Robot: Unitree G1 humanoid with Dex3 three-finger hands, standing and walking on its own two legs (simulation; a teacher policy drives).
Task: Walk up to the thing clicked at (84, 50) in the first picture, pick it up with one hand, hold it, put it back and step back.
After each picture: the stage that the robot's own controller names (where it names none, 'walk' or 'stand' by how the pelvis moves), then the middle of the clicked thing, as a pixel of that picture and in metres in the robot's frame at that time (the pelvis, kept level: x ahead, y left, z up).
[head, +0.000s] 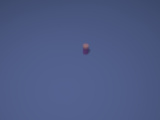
stand; (85, 49) +1.28 +0.00 -0.72
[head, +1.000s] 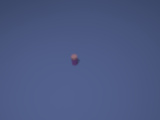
walk; (74, 59) +1.16 +0.21 -0.71
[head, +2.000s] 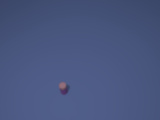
walk; (63, 88) +0.74 +0.26 -0.72
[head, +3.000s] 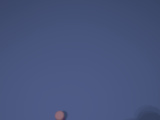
walk; (60, 117) +0.45 +0.20 -0.69
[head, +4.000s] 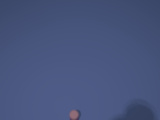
stand; (74, 117) +0.44 +0.08 -0.69
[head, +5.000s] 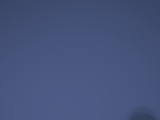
stand; out of the picture +0.41 +0.09 -0.72
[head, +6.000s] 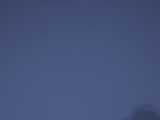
stand; out of the picture +0.41 +0.10 -0.73
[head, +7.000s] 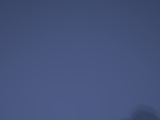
stand; out of the picture +0.40 +0.10 -0.73
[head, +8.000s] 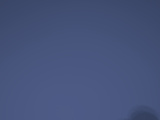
stand; out of the picture +0.40 +0.10 -0.73
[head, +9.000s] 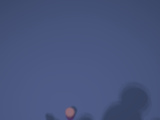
go down; (70, 114) +0.42 +0.10 -0.70
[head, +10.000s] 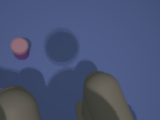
go down; (20, 49) +0.49 +0.16 -0.30
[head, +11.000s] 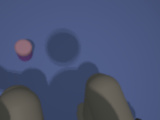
close in; (24, 51) +0.48 +0.17 -0.30
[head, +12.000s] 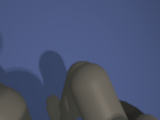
close in; out of the picture +0.47 +0.21 -0.25
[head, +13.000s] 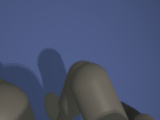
lift; out of the picture +0.46 +0.20 -0.26
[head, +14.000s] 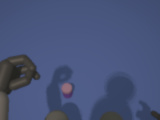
close; (67, 91) +0.46 +0.10 -0.52
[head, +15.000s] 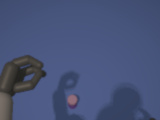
hold; (72, 102) +0.45 +0.08 -0.58
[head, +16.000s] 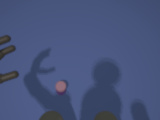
go down; (60, 88) +0.44 +0.09 -0.53
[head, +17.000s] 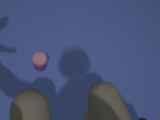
go down; (40, 62) +0.48 +0.13 -0.34
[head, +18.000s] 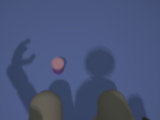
walk; (57, 66) +0.48 +0.12 -0.40
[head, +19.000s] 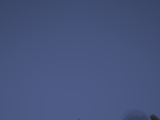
stand; out of the picture +0.41 +0.06 -0.66
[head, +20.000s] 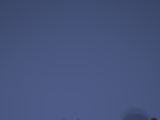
stand; out of the picture +0.41 +0.06 -0.66
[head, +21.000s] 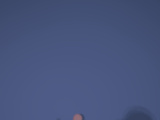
stand; out of the picture +0.42 +0.06 -0.68
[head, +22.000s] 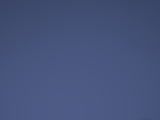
stand; out of the picture +0.43 +0.06 -0.72
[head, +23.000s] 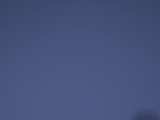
stand; out of the picture +0.40 +0.08 -0.73
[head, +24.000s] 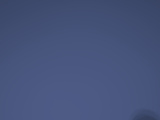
walk; out of the picture +0.41 +0.09 -0.73
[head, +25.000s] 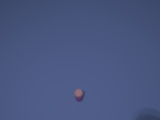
walk; (78, 95) +0.59 +0.10 -0.71
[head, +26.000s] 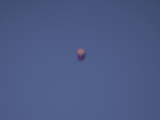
walk; (80, 55) +0.95 +0.05 -0.69
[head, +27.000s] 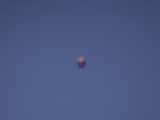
stand; (81, 62) +1.04 +0.08 -0.71
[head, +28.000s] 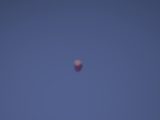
stand; (77, 65) +1.02 +0.09 -0.73
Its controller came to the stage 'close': yes
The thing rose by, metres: 0.01
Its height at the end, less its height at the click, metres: +0.00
